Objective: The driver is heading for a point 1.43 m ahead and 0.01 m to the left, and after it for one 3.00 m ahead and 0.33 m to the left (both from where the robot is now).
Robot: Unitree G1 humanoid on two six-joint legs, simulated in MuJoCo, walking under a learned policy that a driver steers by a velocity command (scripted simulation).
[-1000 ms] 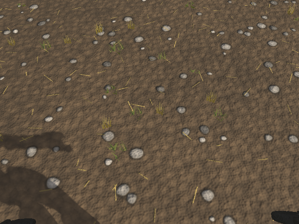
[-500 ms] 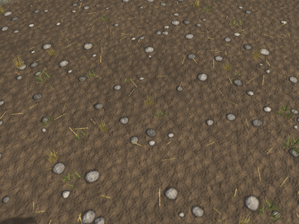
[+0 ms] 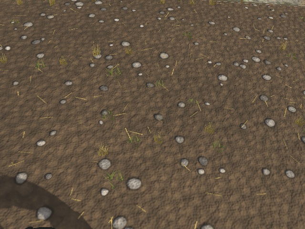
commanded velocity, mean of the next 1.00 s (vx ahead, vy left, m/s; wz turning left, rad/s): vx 0.92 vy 0.00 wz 0.12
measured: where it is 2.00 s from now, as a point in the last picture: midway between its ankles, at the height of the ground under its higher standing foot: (123, 63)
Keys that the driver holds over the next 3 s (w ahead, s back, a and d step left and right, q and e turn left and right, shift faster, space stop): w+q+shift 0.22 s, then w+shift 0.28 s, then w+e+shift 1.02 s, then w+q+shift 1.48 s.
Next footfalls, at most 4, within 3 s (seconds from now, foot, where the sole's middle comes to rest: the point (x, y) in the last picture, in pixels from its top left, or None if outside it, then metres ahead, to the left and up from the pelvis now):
0.28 right None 0.37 -0.08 -0.78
0.70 left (71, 195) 0.67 0.29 -0.78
1.16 right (99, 120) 1.12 0.20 -0.78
1.56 left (95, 68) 1.57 0.25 -0.78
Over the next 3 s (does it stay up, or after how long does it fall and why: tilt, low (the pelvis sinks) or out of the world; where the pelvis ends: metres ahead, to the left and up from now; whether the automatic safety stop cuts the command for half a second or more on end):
stays up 2.57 0.02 0.00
